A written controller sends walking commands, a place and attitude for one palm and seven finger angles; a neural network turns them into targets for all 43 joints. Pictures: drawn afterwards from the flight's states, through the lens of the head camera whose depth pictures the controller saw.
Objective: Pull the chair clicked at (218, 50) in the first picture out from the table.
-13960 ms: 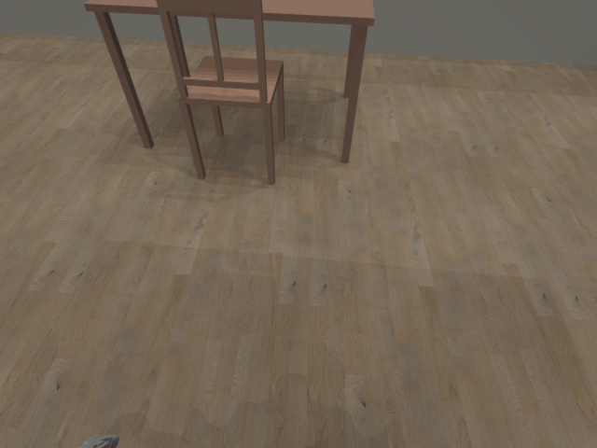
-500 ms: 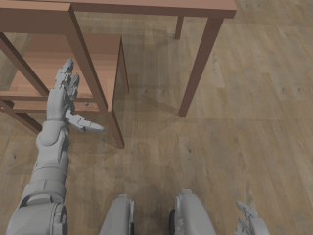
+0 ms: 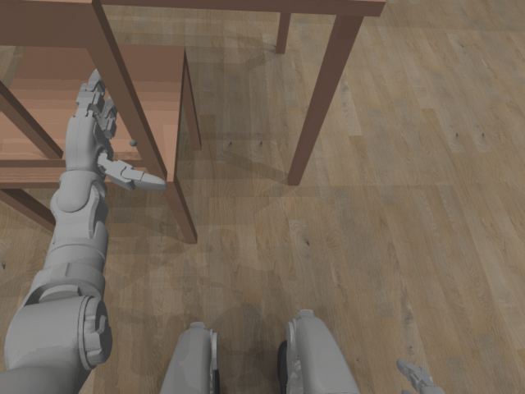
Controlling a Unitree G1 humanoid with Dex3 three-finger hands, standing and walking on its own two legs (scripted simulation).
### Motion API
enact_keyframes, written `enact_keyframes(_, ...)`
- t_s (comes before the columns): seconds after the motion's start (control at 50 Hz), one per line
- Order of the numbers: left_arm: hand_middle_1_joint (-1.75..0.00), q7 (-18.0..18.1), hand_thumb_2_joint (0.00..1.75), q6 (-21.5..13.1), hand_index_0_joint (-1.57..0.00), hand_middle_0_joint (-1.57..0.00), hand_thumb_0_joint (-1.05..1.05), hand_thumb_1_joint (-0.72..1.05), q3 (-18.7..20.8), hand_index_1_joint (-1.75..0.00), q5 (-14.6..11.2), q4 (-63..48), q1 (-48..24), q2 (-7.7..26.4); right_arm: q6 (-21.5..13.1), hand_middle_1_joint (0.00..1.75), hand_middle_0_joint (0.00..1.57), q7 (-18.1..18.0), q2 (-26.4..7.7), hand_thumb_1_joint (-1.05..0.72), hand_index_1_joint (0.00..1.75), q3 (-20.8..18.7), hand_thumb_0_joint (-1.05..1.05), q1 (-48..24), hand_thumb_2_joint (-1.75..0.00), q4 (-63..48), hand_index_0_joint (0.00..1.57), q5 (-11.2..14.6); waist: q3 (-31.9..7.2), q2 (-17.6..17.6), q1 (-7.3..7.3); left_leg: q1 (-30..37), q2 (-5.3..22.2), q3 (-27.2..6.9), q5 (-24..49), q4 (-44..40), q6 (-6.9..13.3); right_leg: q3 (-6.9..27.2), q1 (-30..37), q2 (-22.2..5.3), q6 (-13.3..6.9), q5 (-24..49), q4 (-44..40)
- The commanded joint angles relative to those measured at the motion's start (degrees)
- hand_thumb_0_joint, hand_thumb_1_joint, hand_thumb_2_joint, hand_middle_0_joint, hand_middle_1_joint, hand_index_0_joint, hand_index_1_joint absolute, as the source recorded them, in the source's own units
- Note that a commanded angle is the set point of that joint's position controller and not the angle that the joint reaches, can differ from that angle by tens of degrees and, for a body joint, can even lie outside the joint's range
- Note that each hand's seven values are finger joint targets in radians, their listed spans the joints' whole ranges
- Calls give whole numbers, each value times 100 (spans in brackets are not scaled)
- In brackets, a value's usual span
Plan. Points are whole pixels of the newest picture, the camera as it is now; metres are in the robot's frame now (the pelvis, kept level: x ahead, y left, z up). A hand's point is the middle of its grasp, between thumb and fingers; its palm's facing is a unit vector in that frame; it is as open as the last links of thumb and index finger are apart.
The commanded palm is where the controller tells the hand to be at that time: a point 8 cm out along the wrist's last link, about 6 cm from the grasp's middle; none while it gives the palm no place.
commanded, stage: push the fingers through the gap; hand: left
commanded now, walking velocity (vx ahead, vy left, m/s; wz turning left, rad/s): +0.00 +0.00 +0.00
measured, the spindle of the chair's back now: (13, 110) +0.53 +0.36 +0.03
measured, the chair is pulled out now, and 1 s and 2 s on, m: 0.00 0.00 0.01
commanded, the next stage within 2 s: hook a spindle and tug to test in 0.74 s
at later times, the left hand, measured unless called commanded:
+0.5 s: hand (136, 121) +0.51 +0.18 +0.04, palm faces +0.02 -1.00 -0.02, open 16.9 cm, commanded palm +0.48 +0.22 +0.04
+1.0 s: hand (142, 121) +0.51 +0.17 +0.04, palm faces +0.02 -1.00 -0.03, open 16.7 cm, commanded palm +0.48 +0.21 +0.04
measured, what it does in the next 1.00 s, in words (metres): stands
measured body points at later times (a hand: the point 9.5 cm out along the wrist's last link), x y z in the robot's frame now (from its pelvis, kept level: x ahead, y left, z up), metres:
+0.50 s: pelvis +0.00 +0.00 -0.01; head +0.16 +0.02 +0.41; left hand +0.50 +0.23 +0.04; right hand +0.05 -0.27 -0.12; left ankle +0.02 +0.12 -0.60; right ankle +0.07 -0.13 -0.60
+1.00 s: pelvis +0.00 +0.00 +0.00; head +0.16 +0.02 +0.42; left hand +0.50 +0.22 +0.05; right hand +0.06 -0.27 -0.11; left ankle +0.02 +0.12 -0.60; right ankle +0.07 -0.13 -0.60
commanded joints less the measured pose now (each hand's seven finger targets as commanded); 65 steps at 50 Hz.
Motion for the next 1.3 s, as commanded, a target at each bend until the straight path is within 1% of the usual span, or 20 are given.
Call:
enact_keyframes(0.0, -8, 27, 30, -438, -6, -6, 0, -50, 186, -8, -29, -1008, -2330, 1223, -115, 30, 20, -63, -1010, -90, 30, -374, 0, 658, -90, -380, 20, 5, -2919, 478, -74, 1556, -164, -162, 1743, -1092, -7, 103, 1875, 239, -150, 1319, -797)
enact_keyframes(0.1, -8, 28, 30, -426, -6, -6, 0, -50, 221, -8, 42, -653, -2686, 1362, -71, 30, 20, -66, -1022, -90, 30, -339, 0, 703, -90, -336, 20, 1, -2746, 380, -192, 1267, -172, -145, 1515, -1048, 28, 134, 1841, 238, -135, 1184, -822)
enact_keyframes(0.16, -8, 19, 30, -466, -6, -6, 0, -50, 408, -8, 83, -647, -2881, 1671, -73, 30, 20, -82, -1057, -90, 30, -335, 0, 772, -90, -340, 20, -16, -3090, 432, -178, 1264, -182, -131, 1642, -957, 50, 180, 1983, 238, -140, 1351, -767)
enact_keyframes(0.2, -8, -19, 30, -455, -6, -6, 0, -50, 221, -8, 110, -598, -3080, 1493, -79, 30, 20, -61, -1030, -90, 30, -320, 0, 794, -90, -320, 20, -21, -3088, 660, -241, 1388, -173, -160, 1740, -949, 31, 147, 1828, 239, -150, 1385, -743)
enact_keyframes(0.3, -8, -37, 30, -359, -6, -6, 0, -50, 298, -8, 114, -426, -3290, 1639, -38, 30, 20, -53, -1086, -90, 30, -323, 0, 893, -90, -271, 20, -30, -3150, 689, -316, 1465, -142, -206, 1843, -902, 26, 118, 1699, 251, -142, 1410, -735)
enact_keyframes(0.38, -8, -25, 30, -251, -6, -6, 0, -50, 382, -8, 154, -186, -3086, 1725, 17, 30, 20, -37, -1089, -90, 30, -287, 0, 910, -90, -319, 20, -25, -2984, 534, -274, 1244, -134, -200, 1688, -939, 42, 112, 1752, 262, -146, 1297, -763)
enact_keyframes(0.48, -8, -22, 30, -323, -6, -6, 0, -50, 608, -8, 129, -514, -2976, 1974, 36, 30, 20, -21, -1081, -90, 30, -307, 0, 954, -90, -364, 20, -32, -3380, 569, -174, 1296, -130, -144, 1914, -882, 53, 173, 2070, 270, -136, 1587, -738)
enact_keyframes(0.64, -8, 12, 30, -334, -6, -6, 0, -50, 179, -8, 136, -684, -3300, 1524, 46, 30, 20, -12, -1076, -90, 30, -332, 0, 975, -90, -285, 20, -13, -3135, 815, -318, 1730, -100, -258, 1832, -1050, -2, 64, 1610, 277, -151, 1303, -823)
enact_keyframes(0.72, -8, 129, 30, -293, -6, -6, 0, -50, 215, -8, 185, -338, -3420, 1563, 52, 30, 20, -28, -1079, -90, 30, -304, 0, 1000, -90, -215, 20, -40, -2864, 617, -402, 1436, -124, -240, 1601, -1025, 40, 82, 1584, 276, -144, 1161, -868)
enact_keyframes(0.76, -8, 180, 30, -357, -6, -6, 0, -50, 374, -8, 231, -448, -3371, 1751, 58, 30, 20, -24, -1080, -90, 30, -306, 0, 1010, -90, -240, 20, -63, -3129, 757, -290, 1563, -135, -246, 1799, -1030, 14, 80, 1718, 265, -163, 1308, -812)
enact_keyframes(0.78, -8, 177, 30, -387, -6, -6, 0, -50, 303, -8, 239, -508, -3297, 1657, 57, 30, 20, -12, -1063, -90, 30, -306, 0, 976, -90, -273, 20, -68, -3234, 814, -273, 1651, -137, -232, 1935, -1014, 5, 85, 1760, 266, -169, 1424, -793)
enact_keyframes(0.82, -8, 177, 30, -414, -6, -6, 0, -50, 341, -8, 242, -408, -3165, 1654, 68, 30, 20, 6, -1054, -90, 30, -317, 0, 1001, -90, -282, 20, -77, -3258, 662, -273, 1620, -133, -222, 2058, -975, 15, 86, 1838, 275, -164, 1562, -768)
enact_keyframes(0.86, -19, 155, 30, -378, -10, -10, 0, -50, 247, -19, 234, -317, -3041, 1499, 96, 30, 20, 24, -1034, -90, 30, -312, 0, 966, -90, -293, 20, -60, -3101, 695, -283, 1556, -130, -188, 2010, -982, 9, 98, 1812, 265, -149, 1555, -809)
enact_keyframes(0.94, -41, 143, 30, -338, -17, -17, 0, -50, 411, -41, 190, -410, -2941, 1670, 134, 30, 20, 18, -1038, -90, 30, -312, 0, 937, -90, -352, 20, -38, -3108, 452, -236, 1335, -134, -133, 1917, -983, 41, 145, 2083, 262, -134, 1639, -822)
enact_keyframes(1.04, -68, 158, 30, -482, -25, -25, 0, -50, 170, -68, 154, -890, -3056, 1374, 105, 30, 20, 32, -999, -90, 30, -357, 0, 911, -90, -355, 20, -35, -3365, 743, -237, 1776, -136, -161, 2107, -1013, 2, 120, 1973, 268, -144, 1707, -819)
enact_keyframes(1.12, -90, 181, 30, -421, -32, -32, 0, -50, 178, -90, 172, -511, -3072, 1388, 113, 30, 20, 8, -1019, -90, 30, -339, 0, 900, -90, -289, 20, -27, -2852, 427, -328, 1301, -159, -127, 1593, -1039, 52, 161, 1955, 265, -131, 1371, -923)
enact_keyframes(1.16, -101, 204, 35, -437, -36, -36, 0, -39, 109, -101, 215, -439, -3074, 1325, 97, 30, 20, 8, -1004, -90, 30, -327, 0, 864, -90, -296, 20, -23, -2832, 557, -289, 1323, -173, -125, 1464, -1077, 39, 152, 1882, 260, -145, 1207, -935)
enact_keyframes(1.2, -112, 209, 40, -453, -39, -39, 0, -28, 39, -112, 214, -409, -3189, 1263, 84, 30, 20, 4, -1004, -90, 30, -330, 0, 868, -90, -271, 20, -30, -2852, 462, -362, 1281, -176, -116, 1453, -1036, 62, 172, 1909, 258, -140, 1232, -952)
enact_keyframes(1.24, -123, 193, 44, -490, -43, -43, 0, -16, -6, -123, 237, -462, -3344, 1253, 71, 30, 20, 8, -1017, -90, 30, -333, 0, 882, -90, -264, 20, -45, -3016, 693, -369, 1442, -176, -144, 1529, -1020, 44, 150, 1783, 248, -149, 1245, -903)
enact_keyframes(1.28, -134, 169, 49, -488, -46, -46, 0, -5, 90, -134, 217, -434, -3305, 1378, 74, 30, 20, 2, -1041, -90, 30, -340, 0, 910, -90, -266, 20, -49, -3073, 597, -344, 1424, -179, -146, 1627, -999, 48, 164, 1895, 252, -152, 1351, -894)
